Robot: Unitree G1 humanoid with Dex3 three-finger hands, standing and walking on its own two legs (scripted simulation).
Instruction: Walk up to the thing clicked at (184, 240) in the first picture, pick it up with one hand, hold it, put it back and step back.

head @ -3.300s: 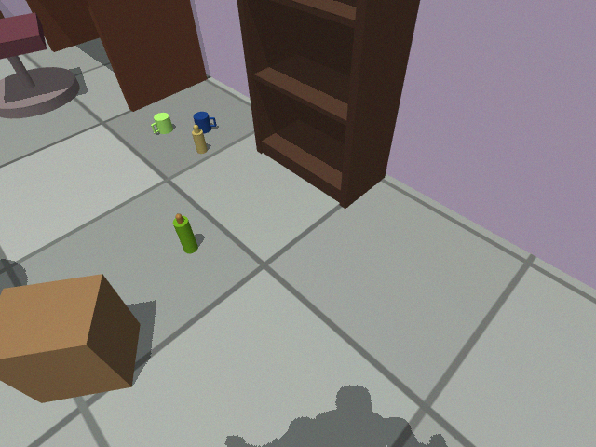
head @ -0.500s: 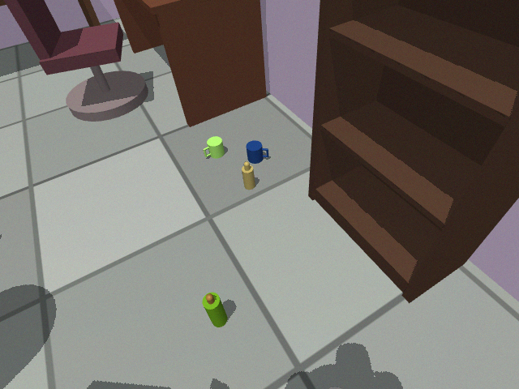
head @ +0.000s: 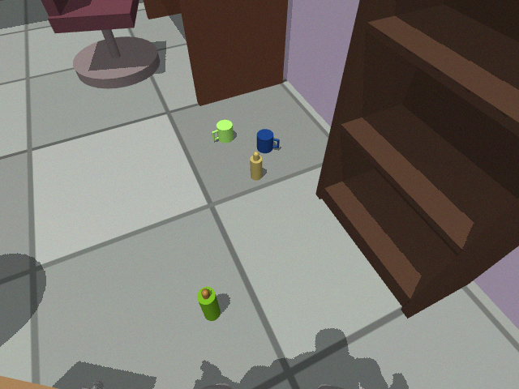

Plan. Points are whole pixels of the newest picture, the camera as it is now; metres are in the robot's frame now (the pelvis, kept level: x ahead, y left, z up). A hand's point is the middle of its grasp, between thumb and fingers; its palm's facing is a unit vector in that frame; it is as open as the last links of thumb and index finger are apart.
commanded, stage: walk up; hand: left
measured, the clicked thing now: (208, 302) +0.47 +0.21 -0.64
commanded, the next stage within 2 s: none
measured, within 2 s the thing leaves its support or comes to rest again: neither
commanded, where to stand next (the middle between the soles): +0.13 +0.01 m, yaw -2 degrees
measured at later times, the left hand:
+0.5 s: hand out of the picture +0.05 +0.29 -0.13, palm faces -0.03 -0.91 -0.40, open 7.4 cm
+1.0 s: hand out of the picture +0.13 +0.27 -0.12, palm faces -0.05 -0.92 -0.39, open 7.4 cm
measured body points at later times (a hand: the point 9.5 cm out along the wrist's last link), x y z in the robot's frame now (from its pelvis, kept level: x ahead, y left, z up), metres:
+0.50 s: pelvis +0.00 +0.02 +0.02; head +0.01 +0.01 +0.47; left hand +0.05 +0.34 -0.10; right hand +0.10 -0.28 -0.11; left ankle +0.05 +0.11 -0.72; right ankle -0.01 -0.12 -0.72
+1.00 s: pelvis +0.03 +0.01 +0.03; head +0.04 +0.01 +0.47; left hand +0.13 +0.32 -0.10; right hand +0.13 -0.30 -0.10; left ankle +0.05 +0.11 -0.72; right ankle -0.01 -0.12 -0.72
